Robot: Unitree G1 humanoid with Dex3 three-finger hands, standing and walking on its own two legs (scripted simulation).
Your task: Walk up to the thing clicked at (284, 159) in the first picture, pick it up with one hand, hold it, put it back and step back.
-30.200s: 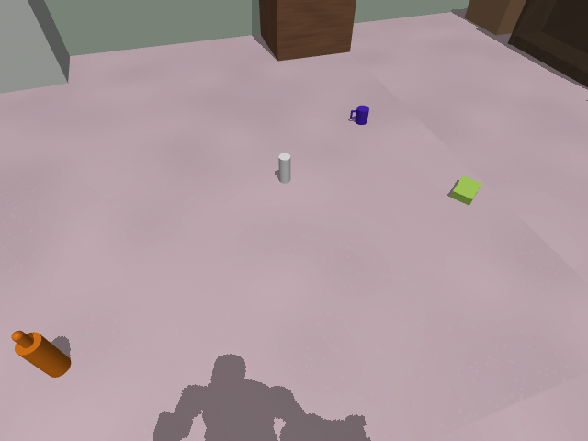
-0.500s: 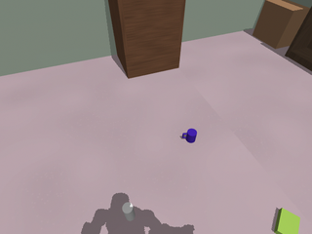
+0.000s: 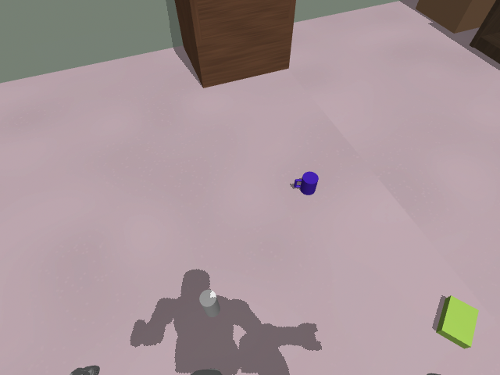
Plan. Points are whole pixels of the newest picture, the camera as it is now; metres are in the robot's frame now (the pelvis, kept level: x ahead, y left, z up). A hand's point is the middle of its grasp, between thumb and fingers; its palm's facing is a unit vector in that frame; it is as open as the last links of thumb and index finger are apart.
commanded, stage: step back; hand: left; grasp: from the side
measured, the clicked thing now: (210, 304) +0.41 +0.17 -0.69
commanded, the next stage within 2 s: none
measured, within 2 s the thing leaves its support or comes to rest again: neither
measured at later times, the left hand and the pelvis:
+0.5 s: hand out of the picture +0.04 +0.30 -0.17, palm faces -0.09 -0.92 -0.37, open 7.4 cm; pelvis -0.08 +0.05 -0.01, yaw -3 degrees
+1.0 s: hand out of the picture -0.07 +0.32 -0.16, palm faces -0.02 -0.94 -0.35, open 7.4 cm; pelvis -0.21 +0.06 -0.01, yaw -1 degrees
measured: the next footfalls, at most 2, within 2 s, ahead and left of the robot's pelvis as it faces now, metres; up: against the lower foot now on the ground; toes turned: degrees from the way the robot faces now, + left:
right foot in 0.54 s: -0.07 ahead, -0.08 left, +0.00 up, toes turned -1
left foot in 0.86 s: -0.15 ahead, +0.16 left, +0.00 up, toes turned -3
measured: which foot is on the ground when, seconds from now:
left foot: down 0.00-0.56, up 0.58-0.84, down 0.86-1.00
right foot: down 0.00-0.12, up 0.14-0.52, down 0.54-0.88, up 0.90-1.00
